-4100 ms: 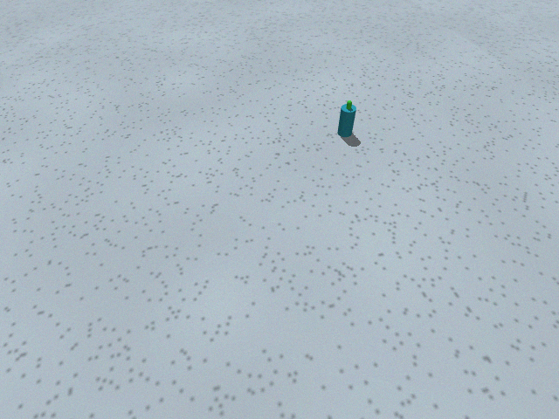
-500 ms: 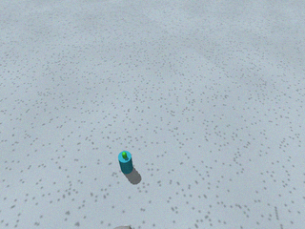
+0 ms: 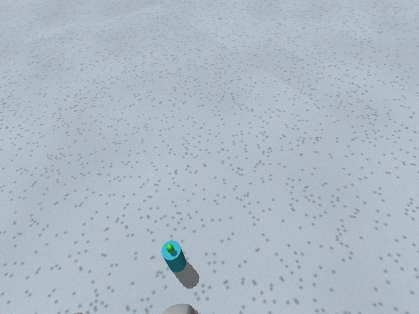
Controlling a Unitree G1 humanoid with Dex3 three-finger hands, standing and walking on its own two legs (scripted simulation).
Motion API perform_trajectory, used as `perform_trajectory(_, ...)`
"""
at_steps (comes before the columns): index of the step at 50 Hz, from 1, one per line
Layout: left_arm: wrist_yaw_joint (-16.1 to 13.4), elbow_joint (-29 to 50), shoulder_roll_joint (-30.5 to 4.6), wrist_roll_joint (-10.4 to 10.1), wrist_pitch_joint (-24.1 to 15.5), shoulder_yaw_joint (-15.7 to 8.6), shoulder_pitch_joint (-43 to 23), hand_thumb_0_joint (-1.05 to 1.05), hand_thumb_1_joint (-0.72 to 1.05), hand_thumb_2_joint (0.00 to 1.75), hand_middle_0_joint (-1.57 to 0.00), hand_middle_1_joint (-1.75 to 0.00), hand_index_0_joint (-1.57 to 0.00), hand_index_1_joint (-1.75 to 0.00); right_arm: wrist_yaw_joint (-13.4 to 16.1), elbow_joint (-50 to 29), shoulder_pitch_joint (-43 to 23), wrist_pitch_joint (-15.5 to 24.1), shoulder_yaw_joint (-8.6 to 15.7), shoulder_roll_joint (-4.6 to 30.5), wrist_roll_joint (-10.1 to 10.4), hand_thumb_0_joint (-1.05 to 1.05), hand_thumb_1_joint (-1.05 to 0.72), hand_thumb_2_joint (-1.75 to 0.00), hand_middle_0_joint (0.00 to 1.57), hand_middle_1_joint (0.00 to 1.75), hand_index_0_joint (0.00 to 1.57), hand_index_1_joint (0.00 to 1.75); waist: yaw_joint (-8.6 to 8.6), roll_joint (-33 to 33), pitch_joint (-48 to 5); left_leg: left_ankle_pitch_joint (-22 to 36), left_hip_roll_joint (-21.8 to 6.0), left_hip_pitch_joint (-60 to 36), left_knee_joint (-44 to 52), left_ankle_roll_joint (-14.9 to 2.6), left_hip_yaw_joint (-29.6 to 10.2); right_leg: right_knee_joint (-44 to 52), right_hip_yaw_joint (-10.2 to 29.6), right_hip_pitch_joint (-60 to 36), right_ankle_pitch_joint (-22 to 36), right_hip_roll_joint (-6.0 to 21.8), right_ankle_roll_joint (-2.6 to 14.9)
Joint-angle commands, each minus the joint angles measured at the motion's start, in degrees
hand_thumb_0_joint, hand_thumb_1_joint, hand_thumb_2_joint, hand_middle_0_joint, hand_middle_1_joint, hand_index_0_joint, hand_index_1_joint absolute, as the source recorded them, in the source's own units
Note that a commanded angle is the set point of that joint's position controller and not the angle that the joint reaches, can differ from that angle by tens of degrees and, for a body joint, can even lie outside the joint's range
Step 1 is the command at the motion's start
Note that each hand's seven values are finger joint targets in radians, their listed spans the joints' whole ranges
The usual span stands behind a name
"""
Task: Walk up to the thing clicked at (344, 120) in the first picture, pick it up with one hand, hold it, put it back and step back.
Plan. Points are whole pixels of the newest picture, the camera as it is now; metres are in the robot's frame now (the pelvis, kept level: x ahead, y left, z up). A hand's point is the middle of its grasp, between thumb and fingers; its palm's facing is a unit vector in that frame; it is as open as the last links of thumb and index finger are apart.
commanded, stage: walk up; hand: left
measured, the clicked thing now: (173, 255) +0.46 +0.23 -0.65
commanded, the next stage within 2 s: stand in 1.78 s
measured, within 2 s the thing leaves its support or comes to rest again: neither
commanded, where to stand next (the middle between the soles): +0.19 +0.03 m, yaw +0 degrees
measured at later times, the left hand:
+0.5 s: hand out of the picture +0.15 +0.31 -0.16, palm faces -0.07 -0.93 -0.37, open 7.4 cm
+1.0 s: hand (112, 265) +0.25 +0.27 -0.13, palm faces -0.04 -0.95 -0.32, open 7.4 cm
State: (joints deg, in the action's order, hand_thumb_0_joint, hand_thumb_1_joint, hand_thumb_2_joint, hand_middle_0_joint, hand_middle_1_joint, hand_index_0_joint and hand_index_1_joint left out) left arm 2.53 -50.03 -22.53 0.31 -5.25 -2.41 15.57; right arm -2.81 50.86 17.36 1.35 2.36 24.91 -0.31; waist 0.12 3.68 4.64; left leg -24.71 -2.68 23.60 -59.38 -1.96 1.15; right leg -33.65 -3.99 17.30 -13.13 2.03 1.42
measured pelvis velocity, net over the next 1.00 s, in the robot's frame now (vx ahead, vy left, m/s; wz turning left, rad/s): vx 0.13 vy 0.02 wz -0.02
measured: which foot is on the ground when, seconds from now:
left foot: up 0.00-0.18, down 0.20-1.00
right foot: down 0.00-0.22, up 0.24-0.46, down 0.48-1.00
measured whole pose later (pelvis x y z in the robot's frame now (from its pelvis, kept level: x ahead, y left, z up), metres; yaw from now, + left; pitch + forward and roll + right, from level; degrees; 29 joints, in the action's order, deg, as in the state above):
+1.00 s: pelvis +0.13 +0.02 +0.02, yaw -1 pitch -2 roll +0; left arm 1.1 -64.7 -20.2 -0.3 -0.3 0.2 1.6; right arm -0.6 65.5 3.2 1.6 -0.7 21.2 0.0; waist -0.5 -0.2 3.1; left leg -10.8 -2.6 10.6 -23.8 1.1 3.1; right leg -24.2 -1.9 9.5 -12.4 1.7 -0.7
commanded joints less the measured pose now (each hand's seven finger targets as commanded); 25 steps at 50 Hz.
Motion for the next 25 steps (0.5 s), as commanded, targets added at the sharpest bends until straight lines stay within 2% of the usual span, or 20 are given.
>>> perform_trajectory(1, -1.35, 3.49, -16.95, 0.01, -0.88, -4.83, 4.14, 0.00, 0.90, 0.90, -0.20, -0.30, -0.20, -0.30, -0.26, -3.46, 2.34, 1.69, 3.89, 10.39, -0.61, 0.00, -0.90, -0.90, 0.20, 0.30, 0.20, 0.30, 1.40, -13.39, -1.27, 2.56, -2.53, 6.66, 8.29, 0.92, -0.86, 17.71, 15.41, -4.00, -6.41, 13.19, 11.66)
perform_trajectory(2, -1.24, 3.96, -17.36, 0.17, -0.92, -5.09, 3.76, 0.00, 0.90, 0.90, -0.20, -0.30, -0.20, -0.30, -0.59, -3.84, 1.80, 1.59, 3.95, 10.10, -0.72, 0.00, -0.90, -0.90, 0.20, 0.30, 0.20, 0.30, 1.53, -13.78, -1.45, 3.88, -2.66, 6.20, 10.50, 1.21, -0.31, 18.18, 15.00, -3.78, -8.96, 13.38, 11.90)
perform_trajectory(3, -1.30, 4.33, -17.54, 0.42, -0.85, -4.95, 3.33, 0.00, 0.90, 0.90, -0.20, -0.30, -0.20, -0.30, -0.63, -4.02, 0.79, 1.61, 3.93, 9.61, -0.80, 0.00, -0.90, -0.90, 0.20, 0.30, 0.20, 0.30, 1.66, -13.86, -1.36, 5.40, -2.58, 4.44, 13.26, 1.27, 0.00, 17.59, 14.30, -2.27, -8.50, 13.47, 11.66)
perform_trajectory(5, -1.53, 5.01, -16.72, 0.44, -0.34, -4.20, 0.42, 0.00, 0.90, 0.90, -0.20, -0.30, -0.20, -0.30, -0.25, -3.46, -0.03, 1.82, 3.84, 8.84, -0.62, 0.00, -0.90, -0.90, 0.20, 0.30, 0.20, 0.30, 0.85, -13.30, -1.43, 8.76, -1.42, -0.91, 18.34, 1.47, 1.41, 14.68, 11.04, 1.66, -3.22, 12.61, 10.70)
perform_trajectory(6, -1.63, 5.05, -16.62, 0.30, 0.04, -3.71, -1.12, 0.00, 0.90, 0.90, -0.20, -0.30, -0.20, -0.30, 0.08, -2.81, 0.88, 2.05, 3.86, 8.29, -0.55, 0.00, -0.90, -0.90, 0.20, 0.30, 0.20, 0.30, -0.36, -13.10, -2.41, 12.63, -0.78, -5.43, 20.65, 1.33, 2.08, 12.26, 9.64, 4.41, -1.31, 12.48, 10.06)
perform_trajectory(7, -1.68, 5.15, -15.85, 0.05, 0.53, -3.17, -2.38, 0.00, 0.90, 0.90, -0.20, -0.30, -0.20, -0.30, 0.55, -1.67, 2.56, 2.29, 3.91, 7.92, -0.52, 0.00, -0.90, -0.90, 0.20, 0.30, 0.20, 0.30, -1.66, -11.31, -3.68, 16.74, 0.29, -11.26, 24.18, 1.28, 2.86, 8.37, 7.92, 7.14, 0.15, 11.54, 9.03)
perform_trajectory(8, -1.81, 4.96, -13.67, -0.09, 1.01, -2.14, -1.58, 0.00, 0.90, 0.90, -0.20, -0.30, -0.20, -0.30, 1.10, -1.00, 3.16, 2.59, 4.04, 8.16, -0.48, 0.00, -0.90, -0.90, 0.20, 0.30, 0.20, 0.30, -2.03, -8.02, -4.95, 17.01, 1.78, -16.02, 26.21, 1.28, 2.99, 3.21, 5.82, 9.15, 1.22, 9.23, 7.32)
perform_trajectory(9, -1.91, 4.72, -11.29, -0.27, 1.54, -1.12, -1.83, 0.00, 0.90, 0.90, -0.20, -0.30, -0.20, -0.30, 1.70, -0.49, 4.50, 2.77, 4.38, 9.73, -0.80, 0.00, -0.90, -0.90, 0.20, 0.30, 0.20, 0.30, -3.35, -3.88, -5.87, 14.28, 0.56, -19.32, 28.86, 0.21, 0.51, -1.88, 3.85, 12.19, -2.48, 7.18, 4.93)
perform_trajectory(10, -1.75, 5.26, -8.74, -0.37, 1.93, -0.40, -0.49, 0.00, 0.90, 0.90, -0.20, -0.30, -0.20, -0.30, 2.03, -0.87, 6.12, 3.07, 5.45, 14.03, -1.31, 0.00, -0.90, -0.90, 0.20, 0.30, 0.20, 0.30, -3.41, 5.80, -5.49, 4.19, -8.71, -19.93, 36.07, -2.68, -13.03, -12.46, 0.21, 16.64, -11.21, 2.03, 2.29)
perform_trajectory(11, -2.05, 4.42, -8.37, -0.47, 2.68, -0.28, 2.30, 0.00, 0.90, 0.90, -0.20, -0.30, -0.20, -0.30, 2.28, -2.58, 5.26, 3.35, 5.74, 17.24, -1.36, 0.00, -0.90, -0.90, 0.20, 0.30, 0.20, 0.30, -2.57, 7.82, -4.59, -8.05, -18.68, -17.73, 45.70, -8.11, -31.22, -20.40, 1.81, 20.24, -18.12, -2.59, 0.50)
perform_trajectory(12, -2.70, 2.39, -14.14, -0.16, 3.11, -2.08, 2.94, 0.00, 0.90, 0.90, -0.20, -0.30, -0.20, -0.30, 2.12, -2.81, 3.39, 2.99, 6.42, 19.94, -0.37, 0.00, -0.90, -0.90, 0.20, 0.30, 0.20, 0.30, -2.78, 5.99, -2.67, -12.42, -21.34, -12.97, 46.02, -13.01, -34.41, -25.76, 5.71, 17.97, -20.71, 0.34, 0.81)
perform_trajectory(13, -2.90, 1.62, -15.37, -0.05, 3.09, -2.29, 3.37, 0.00, 0.90, 0.90, -0.20, -0.30, -0.20, -0.30, 2.39, -3.16, 0.87, 2.73, 6.18, 18.27, -0.36, 0.00, -0.90, -0.90, 0.20, 0.30, 0.20, 0.30, -1.53, 3.96, -1.43, -10.09, -19.88, -12.34, 44.58, -13.37, -31.03, -26.96, 6.56, 18.36, -19.10, 1.65, 0.75)
perform_trajectory(15, -2.71, -0.93, -14.58, -0.10, 3.23, -2.54, 4.92, 0.00, 0.90, 0.90, -0.20, -0.30, -0.20, -0.30, 2.84, -3.59, -2.72, 2.78, 4.96, 15.18, -0.73, 0.00, -0.90, -0.90, 0.20, 0.30, 0.20, 0.30, 0.04, 4.97, -1.49, -4.58, -14.31, -9.46, 42.70, -9.98, -20.49, -22.86, 7.50, 14.80, -14.15, 3.32, 0.54)
perform_trajectory(16, -2.43, -1.73, -14.14, 0.06, 3.20, -2.52, 5.45, 0.00, 0.90, 0.90, -0.20, -0.30, -0.20, -0.30, 2.80, -3.42, -3.09, 2.78, 4.78, 15.16, -0.72, 0.00, -0.90, -0.90, 0.20, 0.30, 0.20, 0.30, 0.01, 7.14, -2.36, 0.08, -13.58, -9.12, 40.95, -9.73, -17.58, -19.80, 6.16, 13.02, -13.69, 3.47, 0.45)
perform_trajectory(19, -2.19, -3.32, -11.69, 0.31, 3.31, -2.59, 5.02, 0.00, 0.90, 0.90, -0.20, -0.30, -0.20, -0.30, 2.82, -3.42, -5.11, 2.55, 3.70, 13.52, -0.83, 0.00, -0.90, -0.90, 0.20, 0.30, 0.20, 0.30, 0.28, 6.50, -4.85, 10.23, -12.07, -5.09, 37.21, -9.14, -12.13, -12.11, 4.21, 3.99, -11.21, 2.13, -0.19)
perform_trajectory(21, -2.51, -4.25, -10.79, 0.39, 3.38, -2.61, 4.89, 0.00, 0.90, 0.90, -0.20, -0.30, -0.20, -0.30, 2.85, -3.37, -7.08, 2.00, 3.27, 13.33, -0.54, 0.00, -0.90, -0.90, 0.20, 0.30, 0.20, 0.30, 1.04, 6.11, -6.01, 11.69, -11.64, -2.34, 33.75, -8.17, -9.61, -6.24, 1.88, -1.59, -6.33, 0.37, 0.01)
perform_trajectory(22, -2.74, -4.78, -10.55, 0.50, 3.20, -2.66, 4.88, 0.00, 0.90, 0.90, -0.20, -0.30, -0.20, -0.30, 2.83, -3.48, -8.29, 1.63, 2.83, 12.51, -0.31, 0.00, -0.90, -0.90, 0.20, 0.30, 0.20, 0.30, 1.68, 4.78, -6.51, 12.46, -10.68, -1.26, 31.02, -7.00, -8.26, -0.97, 1.49, -4.94, -2.92, -0.39, 0.13)
perform_trajectory(23, -2.94, -4.80, -11.04, 0.73, 2.93, -2.78, 3.67, 0.00, 0.90, 0.90, -0.20, -0.30, -0.20, -0.30, 2.86, -3.28, -8.32, 1.37, 1.84, 10.35, 0.14, 0.00, -0.90, -0.90, 0.20, 0.30, 0.20, 0.30, 2.02, 2.59, -6.53, 12.49, -9.19, 0.23, 28.75, -4.88, -7.04, 2.54, 2.61, -7.07, -1.37, -0.40, 0.71)
perform_trajectory(24, -3.18, -4.41, -12.29, 1.04, 2.63, -3.03, 2.20, 0.00, 0.90, 0.90, -0.20, -0.30, -0.20, -0.30, 2.89, -2.98, -7.62, 1.25, 0.92, 8.33, 0.45, 0.00, -0.90, -0.90, 0.20, 0.30, 0.20, 0.30, 2.02, -1.31, -6.25, 11.35, -7.93, 2.20, 26.02, -2.70, -5.82, 6.05, 7.68, -8.35, 0.17, 2.99, 1.84)
perform_trajectory(25, -3.17, -2.75, -15.60, 1.33, 2.22, -2.85, -2.62, 0.00, 0.90, 0.90, -0.20, -0.30, -0.20, -0.30, 2.84, -2.45, -7.10, 1.06, 0.59, 6.66, 0.97, 0.00, -0.90, -0.90, 0.20, 0.30, 0.20, 0.30, -0.51, -8.99, -4.38, 5.12, -2.75, 1.09, 23.00, 0.15, -2.79, 10.85, 19.89, -1.41, -2.77, 10.17, 4.61)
